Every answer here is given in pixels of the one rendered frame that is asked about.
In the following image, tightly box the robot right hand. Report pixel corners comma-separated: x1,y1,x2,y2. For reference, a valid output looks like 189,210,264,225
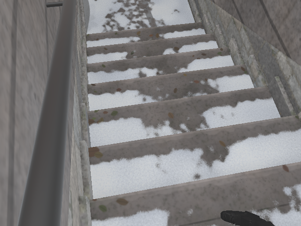
220,210,275,226

